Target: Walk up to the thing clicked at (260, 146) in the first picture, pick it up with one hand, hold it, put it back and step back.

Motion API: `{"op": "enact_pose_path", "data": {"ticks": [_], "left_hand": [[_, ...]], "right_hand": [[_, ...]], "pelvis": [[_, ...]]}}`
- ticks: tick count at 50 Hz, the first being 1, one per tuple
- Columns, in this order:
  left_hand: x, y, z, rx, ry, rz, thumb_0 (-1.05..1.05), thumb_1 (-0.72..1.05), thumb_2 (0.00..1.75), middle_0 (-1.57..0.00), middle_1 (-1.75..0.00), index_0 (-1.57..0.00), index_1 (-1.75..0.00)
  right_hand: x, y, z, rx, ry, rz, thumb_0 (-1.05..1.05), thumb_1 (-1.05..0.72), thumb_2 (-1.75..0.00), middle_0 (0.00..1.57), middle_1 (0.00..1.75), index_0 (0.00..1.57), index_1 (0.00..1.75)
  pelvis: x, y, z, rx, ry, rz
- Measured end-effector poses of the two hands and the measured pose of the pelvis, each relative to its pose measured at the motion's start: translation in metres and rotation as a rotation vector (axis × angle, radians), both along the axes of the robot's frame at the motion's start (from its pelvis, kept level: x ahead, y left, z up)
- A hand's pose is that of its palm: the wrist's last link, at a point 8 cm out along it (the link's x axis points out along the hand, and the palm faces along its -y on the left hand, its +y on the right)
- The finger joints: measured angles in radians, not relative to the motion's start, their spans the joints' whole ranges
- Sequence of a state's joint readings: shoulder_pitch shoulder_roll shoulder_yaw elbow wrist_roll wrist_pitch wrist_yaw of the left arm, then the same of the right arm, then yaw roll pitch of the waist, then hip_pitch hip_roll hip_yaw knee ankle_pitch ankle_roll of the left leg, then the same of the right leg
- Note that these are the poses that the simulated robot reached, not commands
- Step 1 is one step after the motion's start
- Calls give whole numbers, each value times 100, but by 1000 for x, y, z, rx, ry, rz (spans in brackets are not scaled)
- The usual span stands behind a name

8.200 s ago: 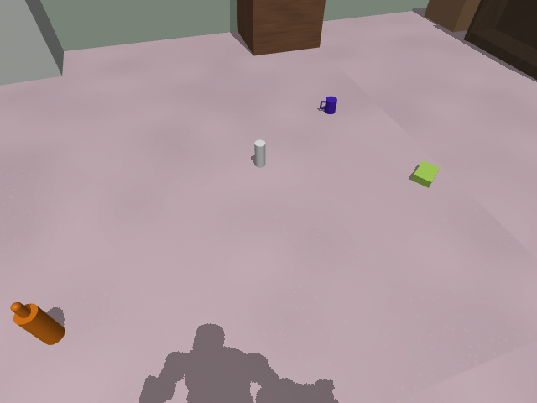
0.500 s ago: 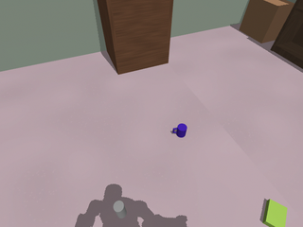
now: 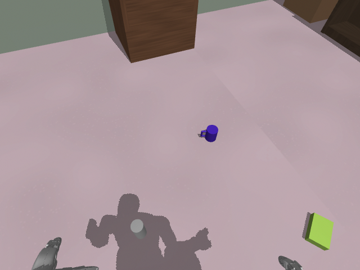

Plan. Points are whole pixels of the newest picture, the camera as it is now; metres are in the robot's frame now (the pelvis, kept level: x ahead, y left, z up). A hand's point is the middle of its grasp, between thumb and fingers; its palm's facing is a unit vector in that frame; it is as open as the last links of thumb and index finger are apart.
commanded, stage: go down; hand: left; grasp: from the side
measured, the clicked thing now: (139, 229) +0.36 +0.19 -0.68
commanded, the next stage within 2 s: none
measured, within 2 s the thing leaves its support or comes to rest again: neither
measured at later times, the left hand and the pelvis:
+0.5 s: hand out of the picture +0.14 +0.28 -0.17, palm faces +0.07 -0.95 -0.32, open 17.4 cm; pelvis +0.00 +0.01 -0.06, yaw +1 degrees
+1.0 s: hand (73, 250) +0.22 +0.32 -0.26, palm faces +0.10 -0.97 -0.23, open 17.3 cm; pelvis -0.04 +0.01 -0.17, yaw +0 degrees
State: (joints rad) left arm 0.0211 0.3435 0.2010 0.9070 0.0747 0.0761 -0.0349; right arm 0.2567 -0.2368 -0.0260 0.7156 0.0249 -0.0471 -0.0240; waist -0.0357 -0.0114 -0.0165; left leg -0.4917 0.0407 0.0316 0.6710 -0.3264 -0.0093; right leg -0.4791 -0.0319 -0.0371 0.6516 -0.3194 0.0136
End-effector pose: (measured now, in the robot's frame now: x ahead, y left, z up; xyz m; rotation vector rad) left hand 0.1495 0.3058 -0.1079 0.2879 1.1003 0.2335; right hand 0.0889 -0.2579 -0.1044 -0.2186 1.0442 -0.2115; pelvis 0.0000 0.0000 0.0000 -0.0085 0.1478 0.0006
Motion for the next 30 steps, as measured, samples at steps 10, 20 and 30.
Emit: {"op": "enact_pose_path", "data": {"ticks": [10, 20, 30], "left_hand": [[-9, 6, -20, -19, -40, -1, 0, -37, 10, -8, -10, -8, -10], [-17, 11, -28, -22, -51, 4, 0, -55, 4, -9, -10, -9, -9], [-23, 17, -38, -29, -79, 16, -1, -57, 5, -9, -9, -9, -10]], "right_hand": [[29, 4, -12, -45, -112, 31, 1, -85, -88, 20, 30, 20, 30], [64, 17, -16, -63, -234, 86, 1, -85, -88, 20, 30, 20, 30], [75, 26, -30, -67, -283, 117, 1, -86, -89, 20, 30, 20, 30]], "pelvis": [[0, 8, -29, -14, 67, 5], [0, 10, -48, -31, 114, 16], [-4, 9, -67, -43, 158, 24]]}}
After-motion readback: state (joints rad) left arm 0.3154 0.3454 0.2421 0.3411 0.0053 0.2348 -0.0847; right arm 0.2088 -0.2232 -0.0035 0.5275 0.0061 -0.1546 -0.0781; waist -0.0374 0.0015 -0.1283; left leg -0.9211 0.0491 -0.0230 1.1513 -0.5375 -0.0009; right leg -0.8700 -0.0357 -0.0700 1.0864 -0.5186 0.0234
